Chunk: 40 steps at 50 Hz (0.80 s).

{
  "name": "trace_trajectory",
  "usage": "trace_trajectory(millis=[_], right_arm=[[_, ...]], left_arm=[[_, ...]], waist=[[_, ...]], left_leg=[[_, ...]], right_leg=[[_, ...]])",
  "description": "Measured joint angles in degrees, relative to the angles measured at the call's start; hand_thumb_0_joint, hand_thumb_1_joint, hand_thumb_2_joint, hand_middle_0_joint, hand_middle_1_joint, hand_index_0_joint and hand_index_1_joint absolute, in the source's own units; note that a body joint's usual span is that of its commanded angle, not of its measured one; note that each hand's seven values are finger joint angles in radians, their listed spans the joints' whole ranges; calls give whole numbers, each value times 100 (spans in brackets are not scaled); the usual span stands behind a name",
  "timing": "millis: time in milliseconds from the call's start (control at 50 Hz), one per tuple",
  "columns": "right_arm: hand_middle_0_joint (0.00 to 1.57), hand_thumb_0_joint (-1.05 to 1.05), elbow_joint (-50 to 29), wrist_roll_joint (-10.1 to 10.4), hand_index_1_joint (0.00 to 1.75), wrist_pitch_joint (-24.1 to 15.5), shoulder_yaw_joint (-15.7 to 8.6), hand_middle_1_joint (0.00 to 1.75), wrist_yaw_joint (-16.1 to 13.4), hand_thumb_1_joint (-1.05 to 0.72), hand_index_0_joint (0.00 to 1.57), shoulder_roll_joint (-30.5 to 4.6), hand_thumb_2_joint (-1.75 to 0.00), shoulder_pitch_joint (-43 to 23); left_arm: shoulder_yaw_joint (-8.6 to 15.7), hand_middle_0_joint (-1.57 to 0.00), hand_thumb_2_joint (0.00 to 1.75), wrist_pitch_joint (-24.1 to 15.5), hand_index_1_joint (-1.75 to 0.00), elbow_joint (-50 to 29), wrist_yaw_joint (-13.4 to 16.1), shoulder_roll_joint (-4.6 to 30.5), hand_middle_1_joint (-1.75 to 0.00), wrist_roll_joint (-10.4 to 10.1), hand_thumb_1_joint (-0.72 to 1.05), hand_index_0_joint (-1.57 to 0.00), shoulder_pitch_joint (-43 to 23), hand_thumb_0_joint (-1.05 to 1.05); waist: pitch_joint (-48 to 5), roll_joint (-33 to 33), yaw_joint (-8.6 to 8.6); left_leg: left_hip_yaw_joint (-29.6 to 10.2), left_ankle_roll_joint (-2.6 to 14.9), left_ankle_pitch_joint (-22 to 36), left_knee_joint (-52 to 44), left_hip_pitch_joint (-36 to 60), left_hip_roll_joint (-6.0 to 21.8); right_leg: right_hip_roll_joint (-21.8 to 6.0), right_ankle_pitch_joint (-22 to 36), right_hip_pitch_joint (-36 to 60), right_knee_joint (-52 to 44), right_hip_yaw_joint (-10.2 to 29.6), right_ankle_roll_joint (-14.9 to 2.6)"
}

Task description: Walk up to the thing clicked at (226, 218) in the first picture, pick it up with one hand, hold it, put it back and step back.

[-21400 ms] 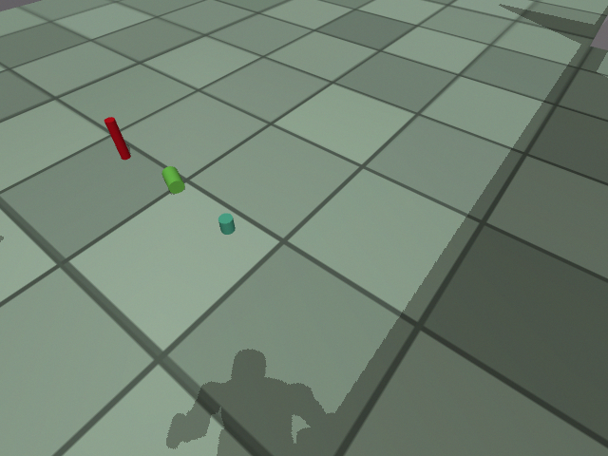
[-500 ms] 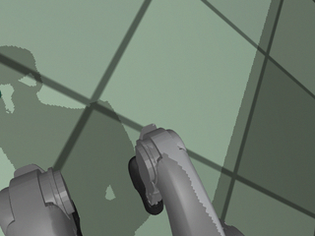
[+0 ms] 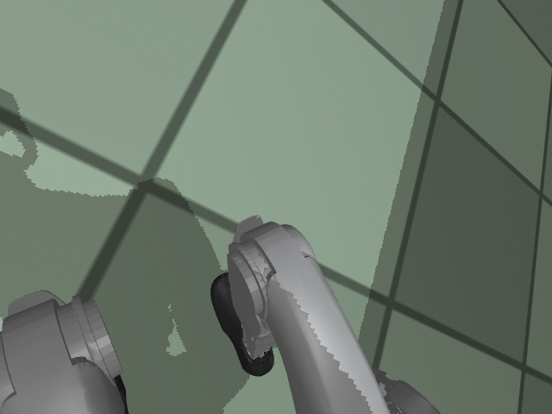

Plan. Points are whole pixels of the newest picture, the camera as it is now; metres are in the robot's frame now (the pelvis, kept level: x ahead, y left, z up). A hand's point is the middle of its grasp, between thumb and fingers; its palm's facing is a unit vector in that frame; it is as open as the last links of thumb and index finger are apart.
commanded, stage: rest palm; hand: left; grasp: from above
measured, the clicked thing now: out of the picture +0.50 +0.28 -0.28
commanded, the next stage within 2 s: close in 0.26 s
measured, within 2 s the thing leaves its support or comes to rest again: neither
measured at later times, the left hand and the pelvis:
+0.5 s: hand out of the picture +0.48 +0.27 -0.26, palm faces -0.46 -0.12 -0.88, open 12.9 cm; pelvis +0.00 +0.00 +0.00, yaw -1 degrees
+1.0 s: hand out of the picture +0.47 +0.27 -0.26, palm faces -0.45 -0.11 -0.88, open 11.6 cm; pelvis +0.00 +0.00 +0.01, yaw -1 degrees
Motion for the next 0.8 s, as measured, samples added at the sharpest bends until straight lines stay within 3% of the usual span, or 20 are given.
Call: trace_trajectory(millis=[180,320,620,800], right_arm=[[19,0,-30,2,30,-118,144,30,85,-92,20,5,-91,47],[20,0,-75,0,30,-136,245,30,107,-92,20,-6,-91,103],[19,0,-145,2,30,-136,264,30,56,-92,20,-83,-91,1],[19,0,-168,23,30,-96,294,30,33,-92,20,-72,-91,25]], left_arm=[[45,-13,103,88,-110,-24,6,129,-111,-180,-41,-14,-42,0],[207,-12,103,59,-110,-79,11,252,-111,-154,-42,-14,-6,0],[93,-17,94,-6,-106,-53,-77,393,-108,-281,-34,-19,10,0],[-38,-22,88,0,-102,-53,-49,338,-105,-231,-26,-25,48,0]], waist=[[196,-41,-70],[238,-81,-105],[319,-89,-76],[245,-129,-78]], left_leg=[[-8,29,-8,-23,11,39],[-90,-20,-55,13,40,33],[-126,7,5,-11,83,41],[-135,12,13,-69,115,40]], right_leg=[[32,28,11,-59,-6,50],[33,10,38,-52,-75,5],[47,80,113,-125,-109,45],[38,83,163,-195,-125,21]])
